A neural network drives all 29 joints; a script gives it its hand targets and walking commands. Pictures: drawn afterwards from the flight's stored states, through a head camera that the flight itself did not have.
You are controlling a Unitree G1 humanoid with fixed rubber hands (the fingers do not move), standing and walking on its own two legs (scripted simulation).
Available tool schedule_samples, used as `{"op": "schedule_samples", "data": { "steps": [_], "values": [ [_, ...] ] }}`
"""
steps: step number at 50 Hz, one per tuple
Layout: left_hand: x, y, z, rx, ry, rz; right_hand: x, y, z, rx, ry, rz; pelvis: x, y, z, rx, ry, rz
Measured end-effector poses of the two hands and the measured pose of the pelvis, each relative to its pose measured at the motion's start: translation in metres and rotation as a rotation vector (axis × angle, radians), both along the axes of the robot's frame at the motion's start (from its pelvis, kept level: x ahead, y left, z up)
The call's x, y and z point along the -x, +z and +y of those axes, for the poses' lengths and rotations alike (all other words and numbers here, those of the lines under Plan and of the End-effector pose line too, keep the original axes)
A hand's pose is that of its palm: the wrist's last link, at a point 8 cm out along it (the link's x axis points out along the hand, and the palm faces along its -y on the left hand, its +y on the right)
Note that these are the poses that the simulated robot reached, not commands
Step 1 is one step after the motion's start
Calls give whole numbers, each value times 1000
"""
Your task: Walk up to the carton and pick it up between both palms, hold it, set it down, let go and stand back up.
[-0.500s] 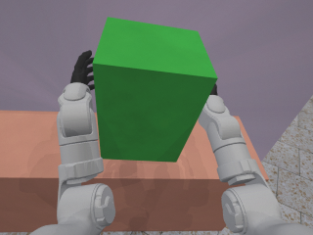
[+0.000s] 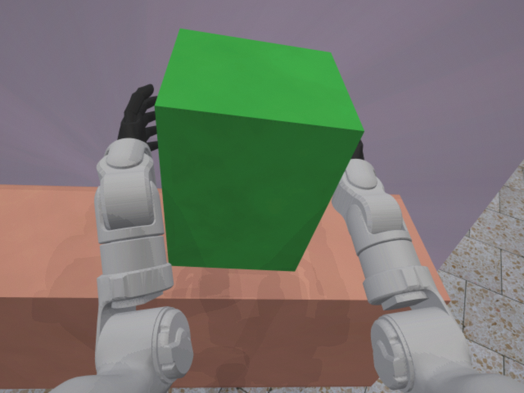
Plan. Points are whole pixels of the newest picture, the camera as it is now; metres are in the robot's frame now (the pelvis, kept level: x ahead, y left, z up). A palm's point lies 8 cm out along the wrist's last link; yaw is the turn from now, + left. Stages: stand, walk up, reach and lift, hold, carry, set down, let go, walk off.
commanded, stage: hold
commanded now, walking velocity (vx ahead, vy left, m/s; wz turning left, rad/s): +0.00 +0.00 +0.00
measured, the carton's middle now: (244, 165) +0.38 +0.01 +0.18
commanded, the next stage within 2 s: set down in 0.08 s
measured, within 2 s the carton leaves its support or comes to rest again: neither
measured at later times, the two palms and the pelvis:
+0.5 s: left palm (144, 147) +0.39 +0.15 +0.21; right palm (341, 169) +0.38 -0.14 +0.17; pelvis +0.01 +0.00 +0.00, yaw +1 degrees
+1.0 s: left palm (159, 166) +0.41 +0.14 +0.16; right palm (341, 179) +0.39 -0.15 +0.14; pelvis +0.03 +0.01 +0.00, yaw +1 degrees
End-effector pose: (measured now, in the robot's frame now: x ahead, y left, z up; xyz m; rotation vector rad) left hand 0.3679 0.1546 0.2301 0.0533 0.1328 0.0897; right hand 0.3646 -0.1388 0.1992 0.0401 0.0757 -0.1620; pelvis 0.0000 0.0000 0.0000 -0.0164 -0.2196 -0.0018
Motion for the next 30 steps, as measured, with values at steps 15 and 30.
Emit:
{"op": "schedule_samples", "data": {
  "steps": [15,30],
  "values": [
    [-3,0,-1,-12,-12,-61,-1,-1,-1,18,-13,-60,1,0,0,-2,9,-1],
    [-27,-46,-5,-43,-34,-63,-19,-51,-4,48,-32,-82,-15,2,3,7,27,42]
  ]
}}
